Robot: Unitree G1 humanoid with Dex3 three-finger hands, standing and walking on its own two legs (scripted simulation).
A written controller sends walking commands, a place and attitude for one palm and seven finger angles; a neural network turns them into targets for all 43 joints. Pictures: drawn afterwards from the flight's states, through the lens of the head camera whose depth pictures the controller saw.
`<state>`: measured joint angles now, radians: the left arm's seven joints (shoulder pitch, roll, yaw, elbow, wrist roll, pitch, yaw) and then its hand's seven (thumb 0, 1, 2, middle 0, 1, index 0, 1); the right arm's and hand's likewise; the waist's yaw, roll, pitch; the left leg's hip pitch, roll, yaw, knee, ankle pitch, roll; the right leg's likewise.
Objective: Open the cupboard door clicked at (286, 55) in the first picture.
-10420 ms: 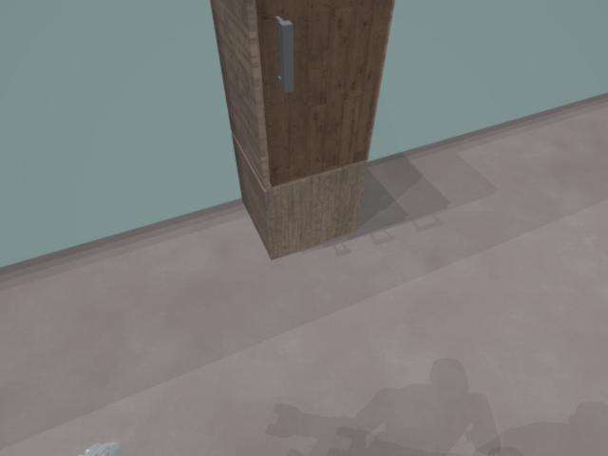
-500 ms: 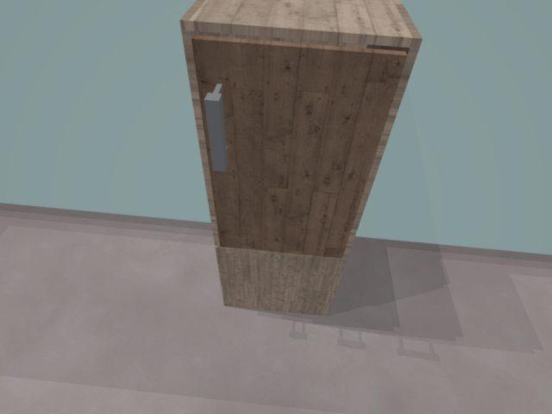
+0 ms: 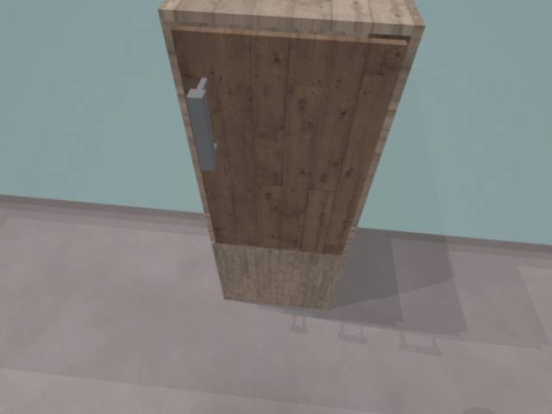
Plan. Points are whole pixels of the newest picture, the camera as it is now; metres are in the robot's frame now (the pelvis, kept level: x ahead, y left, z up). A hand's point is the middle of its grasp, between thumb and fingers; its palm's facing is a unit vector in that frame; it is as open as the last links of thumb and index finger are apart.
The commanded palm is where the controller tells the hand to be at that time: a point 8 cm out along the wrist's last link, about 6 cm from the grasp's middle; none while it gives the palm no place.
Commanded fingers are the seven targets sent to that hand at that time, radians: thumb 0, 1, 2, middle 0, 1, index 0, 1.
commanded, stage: come to a stop and stand still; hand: left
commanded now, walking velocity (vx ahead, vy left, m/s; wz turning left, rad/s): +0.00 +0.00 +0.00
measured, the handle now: (206, 125) +0.57 +0.16 +0.10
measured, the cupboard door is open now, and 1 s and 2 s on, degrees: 0 0 0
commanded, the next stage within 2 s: look again from close up in 1.18 s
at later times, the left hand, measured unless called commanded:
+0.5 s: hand out of the picture -0.03 +0.18 -0.17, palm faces +0.00 -0.98 -0.19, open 7.4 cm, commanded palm none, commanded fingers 0.00 0.90 0.90 -0.20 -0.30 -0.20 -0.30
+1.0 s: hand out of the picture +0.04 +0.19 -0.16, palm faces -0.01 -0.98 -0.22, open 7.3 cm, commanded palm none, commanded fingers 0.00 0.90 0.90 -0.20 -0.30 -0.20 -0.30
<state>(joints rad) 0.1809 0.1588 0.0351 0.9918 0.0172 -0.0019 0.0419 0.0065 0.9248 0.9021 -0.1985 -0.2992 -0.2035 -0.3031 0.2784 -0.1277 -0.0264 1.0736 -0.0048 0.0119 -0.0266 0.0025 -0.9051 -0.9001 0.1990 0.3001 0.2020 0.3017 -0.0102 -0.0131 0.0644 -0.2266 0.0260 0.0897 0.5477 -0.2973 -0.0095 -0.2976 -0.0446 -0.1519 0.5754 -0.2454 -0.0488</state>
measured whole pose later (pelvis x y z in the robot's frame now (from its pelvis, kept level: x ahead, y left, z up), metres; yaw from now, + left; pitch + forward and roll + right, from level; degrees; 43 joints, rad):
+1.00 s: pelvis +0.02 +0.01 +0.01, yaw -2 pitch -1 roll +1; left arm 0.28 0.15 -0.01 1.11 0.01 -0.02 0.03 0.01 0.93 0.90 -0.20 -0.30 -0.20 -0.30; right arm 0.31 -0.15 0.02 1.12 -0.01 -0.02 -0.02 0.00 -0.91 -0.90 0.20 0.30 0.20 0.30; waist 0.00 0.02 0.02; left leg -0.13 0.01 0.13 0.41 -0.26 0.02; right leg -0.23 -0.04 -0.11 0.47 -0.22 -0.02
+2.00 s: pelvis +0.03 -0.01 +0.01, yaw -2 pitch -1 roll +0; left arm 0.45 0.17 -0.01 0.67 -0.09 0.04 0.08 0.05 0.96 0.90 -0.20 -0.30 -0.21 -0.31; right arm 0.35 -0.16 0.02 1.02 0.02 -0.10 -0.06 0.02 -0.92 -0.90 0.20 0.30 0.21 0.30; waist 0.01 0.02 0.04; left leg -0.14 0.05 0.11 0.45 -0.29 -0.02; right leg -0.22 0.00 -0.13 0.47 -0.24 -0.05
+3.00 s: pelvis +0.02 +0.03 -0.02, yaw -1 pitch +6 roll -1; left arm 0.22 0.31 0.28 0.07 -0.31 -0.26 -0.35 0.00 -0.16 0.45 -0.28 -0.98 -0.28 -0.99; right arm 0.28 -0.30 0.02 0.59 0.05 -0.28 -0.07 0.01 -0.90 -0.90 0.20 0.30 0.21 0.30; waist 0.00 0.02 -0.04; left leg -0.47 0.02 0.06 0.80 -0.43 0.03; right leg -0.51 -0.05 -0.13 0.75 -0.34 -0.01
